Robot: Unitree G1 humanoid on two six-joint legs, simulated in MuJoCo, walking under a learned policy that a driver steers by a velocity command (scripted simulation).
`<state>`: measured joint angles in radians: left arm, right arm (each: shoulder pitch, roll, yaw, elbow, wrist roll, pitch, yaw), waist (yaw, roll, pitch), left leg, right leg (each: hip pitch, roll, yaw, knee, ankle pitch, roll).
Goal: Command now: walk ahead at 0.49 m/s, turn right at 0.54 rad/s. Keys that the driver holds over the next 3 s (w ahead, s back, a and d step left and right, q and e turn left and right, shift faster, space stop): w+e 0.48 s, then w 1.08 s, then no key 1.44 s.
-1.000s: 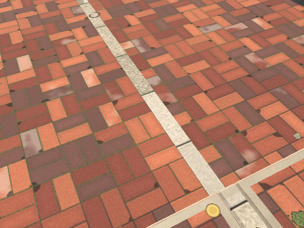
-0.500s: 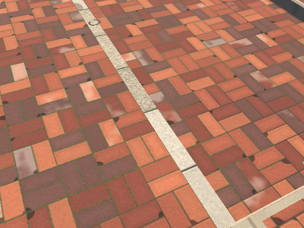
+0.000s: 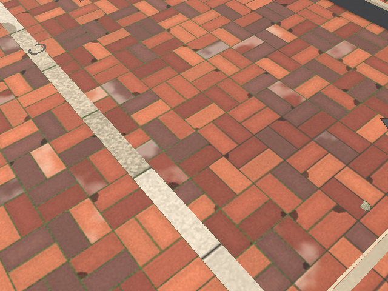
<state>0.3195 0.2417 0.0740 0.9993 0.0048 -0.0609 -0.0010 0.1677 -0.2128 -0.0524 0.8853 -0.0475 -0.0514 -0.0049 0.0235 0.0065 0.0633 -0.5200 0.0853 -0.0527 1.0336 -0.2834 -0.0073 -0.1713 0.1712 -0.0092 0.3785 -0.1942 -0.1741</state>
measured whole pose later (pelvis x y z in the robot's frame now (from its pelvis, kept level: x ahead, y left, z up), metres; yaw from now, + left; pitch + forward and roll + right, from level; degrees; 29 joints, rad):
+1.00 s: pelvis +0.61 +0.00 -0.13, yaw -22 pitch +1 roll +0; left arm -0.06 0.19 -0.01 0.79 0.05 -0.08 -0.01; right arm 0.52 -0.18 -0.02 1.01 -0.01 -0.06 0.00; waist -0.08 0.01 0.04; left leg -0.02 -0.04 0.05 0.58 -0.43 0.06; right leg -0.39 0.05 -0.08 0.51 -0.15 -0.13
